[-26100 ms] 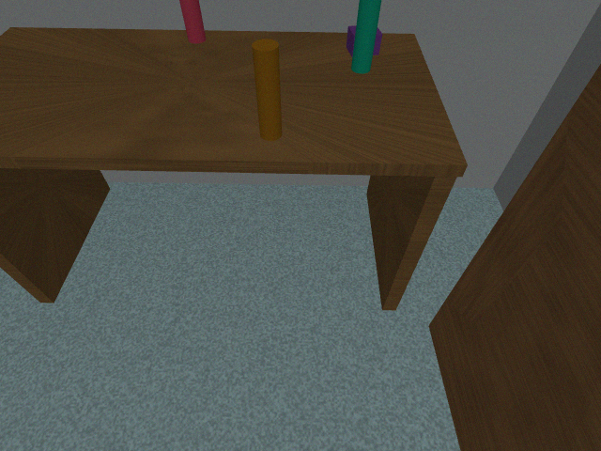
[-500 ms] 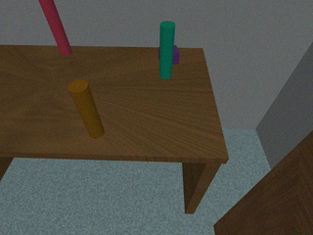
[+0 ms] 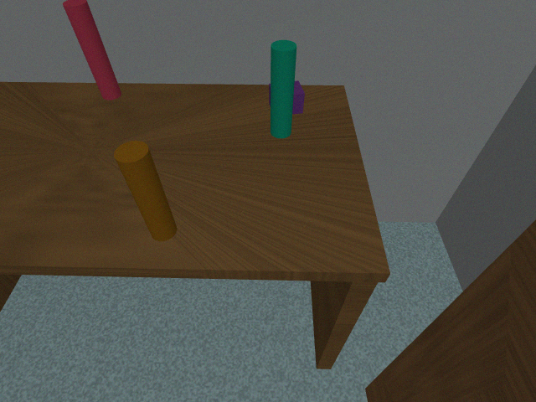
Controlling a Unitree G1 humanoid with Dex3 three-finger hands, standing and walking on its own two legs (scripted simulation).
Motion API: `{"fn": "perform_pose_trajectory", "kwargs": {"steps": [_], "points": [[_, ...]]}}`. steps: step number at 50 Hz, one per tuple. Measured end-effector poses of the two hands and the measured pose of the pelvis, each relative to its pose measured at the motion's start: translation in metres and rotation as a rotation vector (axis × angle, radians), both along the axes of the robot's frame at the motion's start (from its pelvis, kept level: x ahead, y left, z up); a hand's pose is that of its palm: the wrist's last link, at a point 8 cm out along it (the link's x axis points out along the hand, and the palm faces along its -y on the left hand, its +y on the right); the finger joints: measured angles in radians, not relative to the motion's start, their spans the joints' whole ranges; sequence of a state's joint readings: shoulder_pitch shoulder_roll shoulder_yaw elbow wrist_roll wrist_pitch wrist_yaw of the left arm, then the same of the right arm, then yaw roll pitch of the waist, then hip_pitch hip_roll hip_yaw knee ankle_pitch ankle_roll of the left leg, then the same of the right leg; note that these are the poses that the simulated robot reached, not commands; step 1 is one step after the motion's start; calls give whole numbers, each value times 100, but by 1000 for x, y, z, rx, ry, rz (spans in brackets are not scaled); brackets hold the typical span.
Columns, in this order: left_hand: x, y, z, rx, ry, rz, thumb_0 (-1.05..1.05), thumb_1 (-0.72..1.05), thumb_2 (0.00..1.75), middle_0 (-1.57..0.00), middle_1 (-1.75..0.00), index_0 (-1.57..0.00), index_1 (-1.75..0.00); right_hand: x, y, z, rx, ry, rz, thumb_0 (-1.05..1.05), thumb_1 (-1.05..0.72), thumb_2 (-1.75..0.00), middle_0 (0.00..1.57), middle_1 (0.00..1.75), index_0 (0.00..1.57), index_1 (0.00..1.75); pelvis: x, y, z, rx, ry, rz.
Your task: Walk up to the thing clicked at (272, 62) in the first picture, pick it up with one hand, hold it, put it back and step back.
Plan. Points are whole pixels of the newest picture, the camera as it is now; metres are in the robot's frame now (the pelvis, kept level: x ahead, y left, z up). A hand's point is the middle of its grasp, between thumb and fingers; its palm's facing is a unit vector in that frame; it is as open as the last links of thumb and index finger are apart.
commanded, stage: stand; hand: left
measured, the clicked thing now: (149, 196) +0.43 +0.23 +0.05
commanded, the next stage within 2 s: none
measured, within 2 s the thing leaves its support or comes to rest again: neither
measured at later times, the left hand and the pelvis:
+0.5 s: hand out of the picture +0.06 +0.25 -0.16, palm faces -0.04 -0.94 -0.34, open 9.4 cm; pelvis +0.00 +0.00 +0.00, yaw +0 degrees
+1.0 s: hand out of the picture +0.08 +0.25 -0.16, palm faces -0.04 -0.94 -0.35, open 7.4 cm; pelvis +0.00 +0.00 +0.00, yaw +0 degrees
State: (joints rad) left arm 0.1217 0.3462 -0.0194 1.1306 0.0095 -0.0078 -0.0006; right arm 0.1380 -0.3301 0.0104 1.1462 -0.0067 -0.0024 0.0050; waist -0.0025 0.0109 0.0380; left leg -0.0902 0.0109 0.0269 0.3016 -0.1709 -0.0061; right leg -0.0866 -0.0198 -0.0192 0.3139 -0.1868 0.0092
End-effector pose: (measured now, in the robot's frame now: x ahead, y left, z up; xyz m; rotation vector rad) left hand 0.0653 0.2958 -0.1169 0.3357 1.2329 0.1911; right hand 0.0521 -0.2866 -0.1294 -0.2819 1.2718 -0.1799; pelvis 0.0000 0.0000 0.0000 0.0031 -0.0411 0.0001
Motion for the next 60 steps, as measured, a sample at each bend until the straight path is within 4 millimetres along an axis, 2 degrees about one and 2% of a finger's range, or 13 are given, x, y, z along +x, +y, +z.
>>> {"fn": "perform_pose_trajectory", "kwargs": {"steps": [6,11,15,21,26,31,40,60], "points": [[-4,0,0,0,5,5,0,-50,8,-7,-6,-7,-6,0,0,0,1,-2,0,1,-90,-90,22,30,20,30,-1,-1,0,0,-2,-1],[-7,0,0,-1,9,8,0,-37,22,-13,-16,-13,-16,0,0,0,3,-4,2,1,-91,-90,22,30,20,30,-2,-1,0,1,-1,-1],[-9,-1,-1,-2,15,8,0,-15,43,-16,-22,-17,-22,0,0,0,3,-4,4,1,-91,-90,22,30,20,30,-2,-1,0,1,0,-1],[-11,-2,-2,-6,24,10,0,26,72,-19,-27,-19,-27,0,0,0,4,2,5,1,-91,-90,22,30,20,30,-2,-2,0,0,4,0],[-9,-3,-3,-9,26,9,0,60,83,-20,-29,-20,-29,1,0,0,3,8,3,1,-91,-90,22,30,20,30,0,-2,0,-1,6,-1],[-6,-3,-3,-11,23,7,1,78,87,-20,-29,-20,-29,1,0,0,2,10,0,1,-91,-90,22,30,20,30,1,-1,0,-1,5,-2],[3,-2,-2,-9,5,0,1,89,90,-20,-30,-20,-30,1,0,0,1,8,-8,1,-91,-90,22,30,20,30,3,-1,0,-1,3,-4],[4,0,-2,-8,3,0,1,91,90,-20,-30,-20,-30,3,0,2,-4,5,-11,1,-91,-90,22,30,20,30,4,1,0,-1,2,-3]]}}
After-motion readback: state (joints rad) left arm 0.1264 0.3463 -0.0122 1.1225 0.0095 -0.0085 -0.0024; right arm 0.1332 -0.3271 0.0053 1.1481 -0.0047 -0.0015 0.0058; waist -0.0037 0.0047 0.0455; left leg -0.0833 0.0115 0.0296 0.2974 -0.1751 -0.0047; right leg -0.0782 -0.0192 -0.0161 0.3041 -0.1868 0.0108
